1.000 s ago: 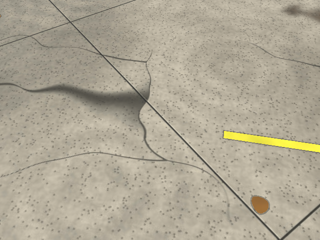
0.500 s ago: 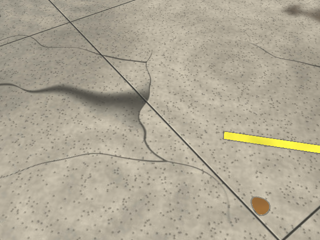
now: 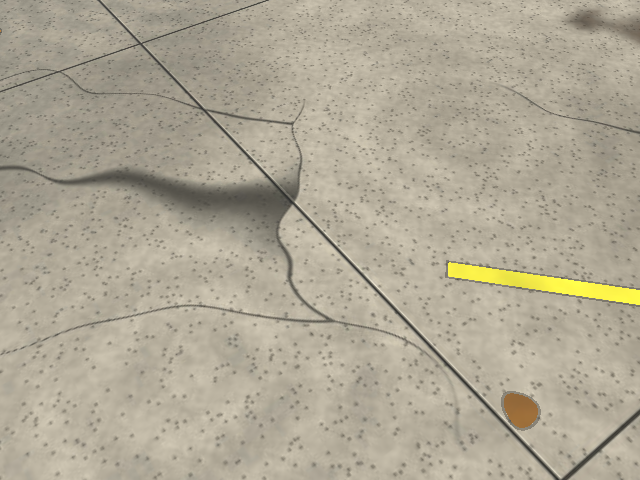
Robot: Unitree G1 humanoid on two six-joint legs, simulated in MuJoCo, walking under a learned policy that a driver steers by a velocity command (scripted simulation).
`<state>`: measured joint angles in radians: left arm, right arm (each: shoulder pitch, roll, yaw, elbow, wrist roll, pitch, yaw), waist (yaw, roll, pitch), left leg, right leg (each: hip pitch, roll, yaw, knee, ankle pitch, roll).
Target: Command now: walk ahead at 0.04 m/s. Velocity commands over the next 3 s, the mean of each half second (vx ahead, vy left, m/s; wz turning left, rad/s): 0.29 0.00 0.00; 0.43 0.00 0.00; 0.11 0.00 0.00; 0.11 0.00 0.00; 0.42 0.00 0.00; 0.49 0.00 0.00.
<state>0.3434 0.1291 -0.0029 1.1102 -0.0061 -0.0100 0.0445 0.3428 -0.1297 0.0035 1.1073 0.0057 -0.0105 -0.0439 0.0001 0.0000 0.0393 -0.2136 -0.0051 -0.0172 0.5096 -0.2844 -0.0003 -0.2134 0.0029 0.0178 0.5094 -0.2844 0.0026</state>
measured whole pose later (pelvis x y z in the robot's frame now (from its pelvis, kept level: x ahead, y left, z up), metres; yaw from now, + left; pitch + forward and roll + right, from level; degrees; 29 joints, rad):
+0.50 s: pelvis +0.13 -0.03 +0.00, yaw -1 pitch +2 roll +1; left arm 0.50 0.16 0.01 1.07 -0.01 -0.11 -0.01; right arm 0.29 -0.22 -0.04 0.97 0.04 -0.12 0.01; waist 0.03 0.02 -0.03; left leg -0.59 0.03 0.00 1.25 -0.27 0.08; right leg -0.03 0.05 -0.01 0.34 -0.33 -0.06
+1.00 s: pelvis +0.39 +0.00 +0.01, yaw -1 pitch +0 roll +1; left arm 0.20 0.25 0.04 0.89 -0.01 -0.10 0.02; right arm 0.28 -0.22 -0.03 0.98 -0.02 -0.11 0.04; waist -0.03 -0.04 0.04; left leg -0.21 -0.09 0.07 0.30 -0.10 0.09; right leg -0.60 -0.09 0.06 1.13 -0.27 -0.03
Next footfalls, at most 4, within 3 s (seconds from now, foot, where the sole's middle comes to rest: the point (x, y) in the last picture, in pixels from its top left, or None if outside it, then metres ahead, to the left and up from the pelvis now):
0.76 left None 0.49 0.08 -0.77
1.22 right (402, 425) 0.62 -0.14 -0.77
2.56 left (298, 289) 0.98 0.09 -0.77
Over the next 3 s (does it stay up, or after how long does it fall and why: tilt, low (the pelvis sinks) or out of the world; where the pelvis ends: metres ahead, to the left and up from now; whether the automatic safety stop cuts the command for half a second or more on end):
stays up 1.02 0.00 0.01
